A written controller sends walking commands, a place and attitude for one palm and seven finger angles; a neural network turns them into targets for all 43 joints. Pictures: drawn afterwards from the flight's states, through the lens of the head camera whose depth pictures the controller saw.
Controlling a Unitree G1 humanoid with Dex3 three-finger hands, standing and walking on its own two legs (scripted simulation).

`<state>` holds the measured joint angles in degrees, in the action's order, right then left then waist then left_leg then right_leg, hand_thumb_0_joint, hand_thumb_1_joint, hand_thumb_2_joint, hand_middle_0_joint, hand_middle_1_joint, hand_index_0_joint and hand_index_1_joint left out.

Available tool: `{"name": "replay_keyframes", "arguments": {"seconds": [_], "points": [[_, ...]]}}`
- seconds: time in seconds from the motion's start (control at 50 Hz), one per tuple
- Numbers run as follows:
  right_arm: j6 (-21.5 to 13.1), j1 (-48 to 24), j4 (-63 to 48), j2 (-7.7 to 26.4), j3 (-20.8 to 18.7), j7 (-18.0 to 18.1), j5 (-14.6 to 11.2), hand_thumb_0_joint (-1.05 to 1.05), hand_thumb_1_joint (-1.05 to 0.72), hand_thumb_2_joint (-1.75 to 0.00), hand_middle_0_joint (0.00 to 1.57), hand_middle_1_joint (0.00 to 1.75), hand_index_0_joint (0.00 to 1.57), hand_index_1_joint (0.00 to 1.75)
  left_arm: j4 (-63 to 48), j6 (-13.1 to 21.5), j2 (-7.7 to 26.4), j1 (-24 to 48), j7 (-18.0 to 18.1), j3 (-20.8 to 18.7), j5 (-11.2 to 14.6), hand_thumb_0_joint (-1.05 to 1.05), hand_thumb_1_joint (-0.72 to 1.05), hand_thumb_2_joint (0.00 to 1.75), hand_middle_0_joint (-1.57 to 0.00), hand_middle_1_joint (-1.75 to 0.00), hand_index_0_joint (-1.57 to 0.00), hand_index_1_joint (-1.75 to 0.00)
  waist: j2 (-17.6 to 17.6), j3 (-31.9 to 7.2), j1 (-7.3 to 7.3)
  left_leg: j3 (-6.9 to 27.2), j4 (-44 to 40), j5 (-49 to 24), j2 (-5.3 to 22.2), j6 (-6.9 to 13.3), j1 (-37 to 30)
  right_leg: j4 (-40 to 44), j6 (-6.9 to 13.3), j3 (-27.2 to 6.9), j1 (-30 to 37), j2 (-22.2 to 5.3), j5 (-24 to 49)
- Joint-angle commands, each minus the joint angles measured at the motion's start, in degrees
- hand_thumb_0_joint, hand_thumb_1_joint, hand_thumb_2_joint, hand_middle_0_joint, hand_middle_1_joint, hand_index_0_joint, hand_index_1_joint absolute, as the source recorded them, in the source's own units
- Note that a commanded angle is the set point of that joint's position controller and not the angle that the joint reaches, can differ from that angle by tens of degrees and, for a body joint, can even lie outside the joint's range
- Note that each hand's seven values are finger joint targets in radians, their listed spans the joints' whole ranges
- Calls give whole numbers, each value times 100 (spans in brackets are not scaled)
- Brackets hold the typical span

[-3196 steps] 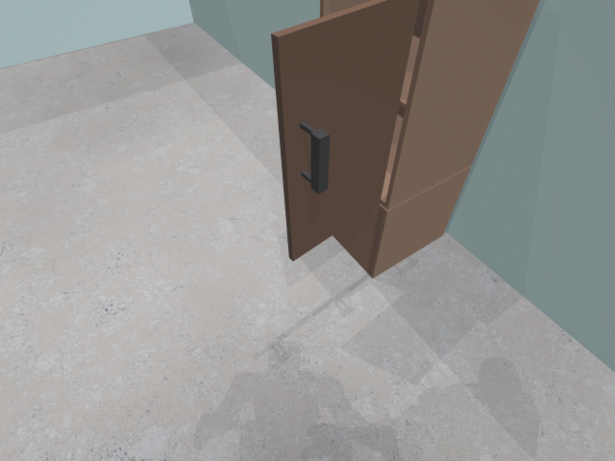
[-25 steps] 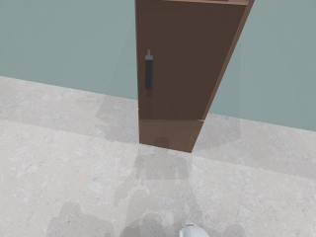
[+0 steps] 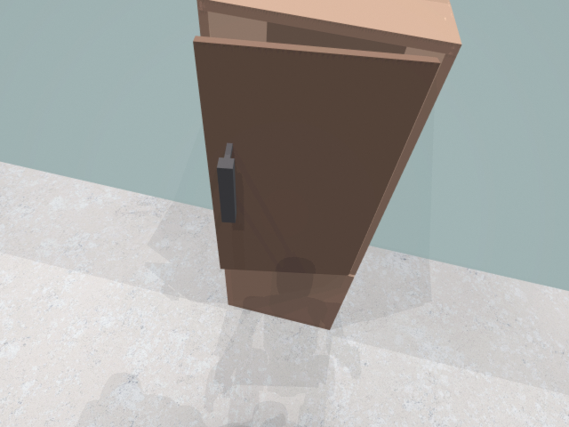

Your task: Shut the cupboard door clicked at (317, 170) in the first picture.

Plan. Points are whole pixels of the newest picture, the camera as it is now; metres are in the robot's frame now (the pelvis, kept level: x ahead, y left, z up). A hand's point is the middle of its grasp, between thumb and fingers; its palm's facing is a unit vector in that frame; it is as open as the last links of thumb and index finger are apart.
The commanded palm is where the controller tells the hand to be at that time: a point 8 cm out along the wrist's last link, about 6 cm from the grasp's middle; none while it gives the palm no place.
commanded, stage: come to a stop and stand still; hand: left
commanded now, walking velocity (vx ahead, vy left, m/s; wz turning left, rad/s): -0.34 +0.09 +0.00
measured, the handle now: (229, 183) +0.51 +0.13 +0.02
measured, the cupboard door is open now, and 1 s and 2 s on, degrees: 12 12 12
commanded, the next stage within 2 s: look again from close up in 1.08 s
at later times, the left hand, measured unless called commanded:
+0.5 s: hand out of the picture +0.09 +0.18 -0.16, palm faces +0.08 -0.96 -0.27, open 7.4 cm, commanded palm none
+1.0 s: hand out of the picture +0.07 +0.16 -0.16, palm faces +0.02 -0.98 -0.21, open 7.3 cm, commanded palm none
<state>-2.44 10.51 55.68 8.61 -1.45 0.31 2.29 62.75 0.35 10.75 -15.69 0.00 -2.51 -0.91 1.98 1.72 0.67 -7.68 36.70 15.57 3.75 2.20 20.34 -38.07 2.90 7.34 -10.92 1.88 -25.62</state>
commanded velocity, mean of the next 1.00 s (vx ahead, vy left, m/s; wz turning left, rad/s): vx -0.10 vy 0.01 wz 0.00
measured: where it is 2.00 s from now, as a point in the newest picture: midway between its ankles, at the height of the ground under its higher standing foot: outside the picture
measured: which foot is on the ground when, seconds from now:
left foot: down 0.00-0.24, up 0.26-0.52, down 0.54-1.00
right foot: up 0.00-0.14, down 0.16-0.56, up 0.58-0.84, down 0.86-1.00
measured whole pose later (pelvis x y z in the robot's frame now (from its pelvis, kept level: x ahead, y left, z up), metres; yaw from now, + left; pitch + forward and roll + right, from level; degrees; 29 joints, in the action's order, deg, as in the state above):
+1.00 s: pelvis +0.05 -0.02 +0.02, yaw +1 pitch -1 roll +0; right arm 1.7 13.5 62.4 10.1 -1.5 1.0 0.7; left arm 62.6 -0.9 9.5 -13.8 1.4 -0.5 -0.7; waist -0.2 1.9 1.5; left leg -3.1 25.2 12.4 2.0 -1.0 11.8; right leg -25.6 0.3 -0.3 -7.5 -0.1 -17.2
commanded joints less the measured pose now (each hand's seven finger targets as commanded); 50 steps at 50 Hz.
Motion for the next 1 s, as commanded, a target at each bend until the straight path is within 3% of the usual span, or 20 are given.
{"name": "replay_keyframes", "arguments": {"seconds": [0.0, 0.04, 0.08, 0.12, 0.18, 0.22, 0.26, 0.38, 0.44, 0.48, 0.5, 0.52, 0.54, 0.56, 0.64, 0.74, 0.78, 0.84, 0.9, 0.98], "points": [[84, 1014, 102, 1081, -147, 234, -40, 0, -90, -90, 20, 30, 20, 30, -578, 60, 359, 282, 15, -56, -12, 0, 90, 90, -20, -30, -20, -30, -1315, 239, 158, 2492, -2138, -2110, 1971, 970, -1014, -2192, -225, -889, -1913, -590, -383], [31, 349, 20, 841, -5, 272, -73, 0, -90, -90, 20, 30, 20, 30, -392, -1, 95, -16, 44, 26, 37, 0, 90, 90, -20, -30, -20, -30, -1056, -60, -172, 1243, -1762, -3815, 1373, 698, -931, -922, -397, -795, -998, -635, -23], [76, 185, 101, 920, -67, 276, -134, 0, -90, -90, 20, 30, 20, 30, -286, -30, 122, -253, 92, 56, 37, 0, 90, 90, -20, -30, -20, -30, -911, -418, -214, 775, -1309, -4164, 1072, 512, -1339, 486, -437, -519, -383, -490, 804], [168, 171, 125, 922, -169, 248, -223, 0, -90, -90, 20, 30, 20, 30, -239, -16, 410, -453, 145, 4, -15, 0, 90, 90, -20, -30, -20, -30, -426, -569, -226, 588, -923, -3123, 605, 95, -1311, 1234, -334, -824, 24, -536, 2863], [367, 306, 84, 773, -258, 166, -207, 0, -90, -90, 20, 30, 20, 30, -436, -46, 953, -161, 165, -110, -60, 0, 90, 90, -20, -30, -20, -30, 147, -239, -76, 282, -329, -1186, 47, -272, -728, 1018, 195, -1631, -45, -1493, 4873], [461, 240, 18, 675, -262, 156, -195, 0, -90, -90, 20, 30, 20, 30, -348, -25, 1101, -330, 221, -157, -51, 0, 90, 90, -20, -30, -20, -30, 1085, -336, -234, 238, 845, 1196, -357, -434, -8, 1204, 739, -2086, 642, -2149, 7298], [482, -119, -142, 754, -271, 182, -216, 0, -90, -90, 20, 30, 20, 30, -311, -62, 1120, -498, 307, -197, -88, 0, 90, 90, -20, -30, -20, -30, 1148, -395, -441, 713, 2078, 2036, -426, -413, 769, 1110, 1076, -2266, 1222, -2489, 8269], [536, -412, -227, 717, -236, 62, -209, 0, -90, -90, 20, 30, 20, 30, -634, -126, 1179, 21, 325, -301, -107, 0, 90, 90, -20, -30, -20, -30, 962, -526, -379, 787, 1580, 1334, -428, -533, 690, 1215, 763, -1511, 1260, -2024, 6403], [517, -192, -210, 742, -225, 41, -216, 0, -90, -90, 20, 30, 20, 30, -717, -136, 1250, 207, 296, -314, -116, 0, 90, 90, -20, -30, -20, -30, 1038, -499, -218, 600, 387, 800, -442, -513, 112, 1100, 598, -1341, 927, -1804, 5752], [461, 175, -83, 785, -217, 37, -202, 0, -90, -90, 20, 30, 20, 30, -713, -149, 1195, 310, 291, -291, -59, 0, 90, 90, -20, -30, -20, -30, 826, -596, -19, 491, -1043, -581, -391, -500, -754, 744, 255, -1136, 593, -1488, 4750], [398, 297, -40, 1006, -232, 37, -168, 0, -90, -90, 20, 30, 20, 30, -749, -173, 1030, 218, 288, -235, -14, 0, 90, 90, -20, -30, -20, -30, 278, -717, -9, 694, -1476, -1964, 36, -405, -1489, 409, -14, -936, 113, -1186, 3558], [347, 312, -105, 1454, -298, 47, -112, 0, -90, -90, 20, 30, 20, 30, -797, -213, 675, -101, 280, -154, 15, 0, 90, 90, -20, -30, -20, -30, -1039, -882, -92, 1890, -1307, -4031, 1226, 112, -1941, -70, -349, -583, -618, -630, 1259], [380, 427, -140, 1595, -329, 63, -96, 0, -90, -90, 20, 30, 20, 30, -843, -248, 559, -67, 310, -92, 4, 0, 90, 90, -20, -30, -20, -30, -1404, -675, 61, 2058, -1491, -4552, 1782, 662, -1370, -961, -394, -615, -576, -317, -960], [353, 348, -167, 1559, -278, 158, -79, 0, -90, -90, 20, 30, 20, 30, -913, -318, 537, 70, 322, -64, 7, 0, 90, 90, -20, -30, -20, -30, -1243, -423, 27, 2327, -1510, -5009, 1848, 945, -1083, -1612, -422, -955, -823, -220, -1210], [327, -45, -264, 1187, -140, 263, -88, 0, -90, -90, 20, 30, 20, 30, -761, -329, 676, 151, 216, -109, 47, 0, 90, 90, -20, -30, -20, -30, -1180, -317, -124, 1632, -1459, -4275, 1283, 834, -1249, -1917, -486, -1145, -1094, -283, -372], [333, 77, -50, 1222, -207, 213, -96, 0, -90, -90, 20, 30, 20, 30, -693, -270, 482, 230, 109, -1, 33, 0, 90, 90, -20, -30, -20, -30, -1135, -411, -2, 1657, -1699, -2408, 1144, 696, -1205, -94, -420, -687, -374, -280, -14], [328, 27, 34, 1157, -212, 193, -155, 0, -90, -90, 20, 30, 20, 30, -525, -203, 453, -126, 109, 8, 21, 0, 90, 90, -20, -30, -20, -30, -862, -421, -177, 1466, -1462, -1782, 873, 434, -886, 1191, -387, -587, 356, -242, 1114], [330, 193, 87, 642, -115, 103, -231, 0, -90, -90, 20, 30, 20, 30, -476, -76, 852, 80, 146, 34, -15, 0, 90, 90, -20, -30, -20, -30, 98, -30, 56, 806, -1223, 41, -23, -233, -670, 2165, 57, -1716, -59, -1253, 1273], [334, 418, 372, 595, -77, 101, -156, 0, -90, -90, 20, 30, 20, 30, -341, 15, 686, 240, 154, 79, 14, 0, 90, 90, -20, -30, -20, -30, 718, 94, 111, 700, -1248, -562, -29, -280, -1222, 2171, 87, -1570, -453, -1035, 1709], [256, 638, 687, 598, -12, 121, -166, 0, -90, -90, 20, 30, 20, 30, -156, 0, 501, 49, 171, 123, 48, 0, 90, 90, -20, -30, -20, -30, 119, 264, 25, 836, -1604, -973, 166, -231, -1186, 2129, -77, -1311, -189, -765, 1558]]}}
